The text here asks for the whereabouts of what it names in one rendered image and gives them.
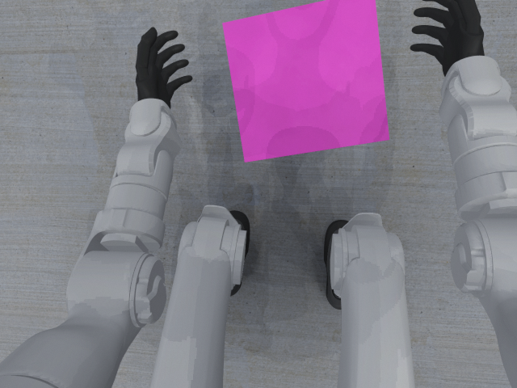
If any left robot upper arm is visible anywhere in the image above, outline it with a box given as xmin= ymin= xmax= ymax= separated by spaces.
xmin=0 ymin=251 xmax=166 ymax=388

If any carton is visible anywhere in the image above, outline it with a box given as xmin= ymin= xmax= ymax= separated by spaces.
xmin=222 ymin=0 xmax=389 ymax=162

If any left robot forearm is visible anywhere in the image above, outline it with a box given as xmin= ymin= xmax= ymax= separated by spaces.
xmin=66 ymin=99 xmax=182 ymax=313

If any robot left hand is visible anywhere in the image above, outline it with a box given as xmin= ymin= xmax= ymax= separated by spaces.
xmin=136 ymin=27 xmax=192 ymax=108

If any right robot forearm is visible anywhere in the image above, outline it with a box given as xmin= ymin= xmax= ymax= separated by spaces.
xmin=439 ymin=56 xmax=517 ymax=221

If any robot right hand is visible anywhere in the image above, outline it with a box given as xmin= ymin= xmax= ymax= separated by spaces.
xmin=410 ymin=0 xmax=485 ymax=77

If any right robot upper arm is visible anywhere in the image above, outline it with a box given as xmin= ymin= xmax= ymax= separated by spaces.
xmin=450 ymin=218 xmax=517 ymax=388

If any robot right shin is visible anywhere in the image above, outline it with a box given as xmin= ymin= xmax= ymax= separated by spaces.
xmin=334 ymin=213 xmax=406 ymax=298

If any robot right thigh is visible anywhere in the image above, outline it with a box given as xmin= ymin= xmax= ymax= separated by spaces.
xmin=330 ymin=225 xmax=415 ymax=388

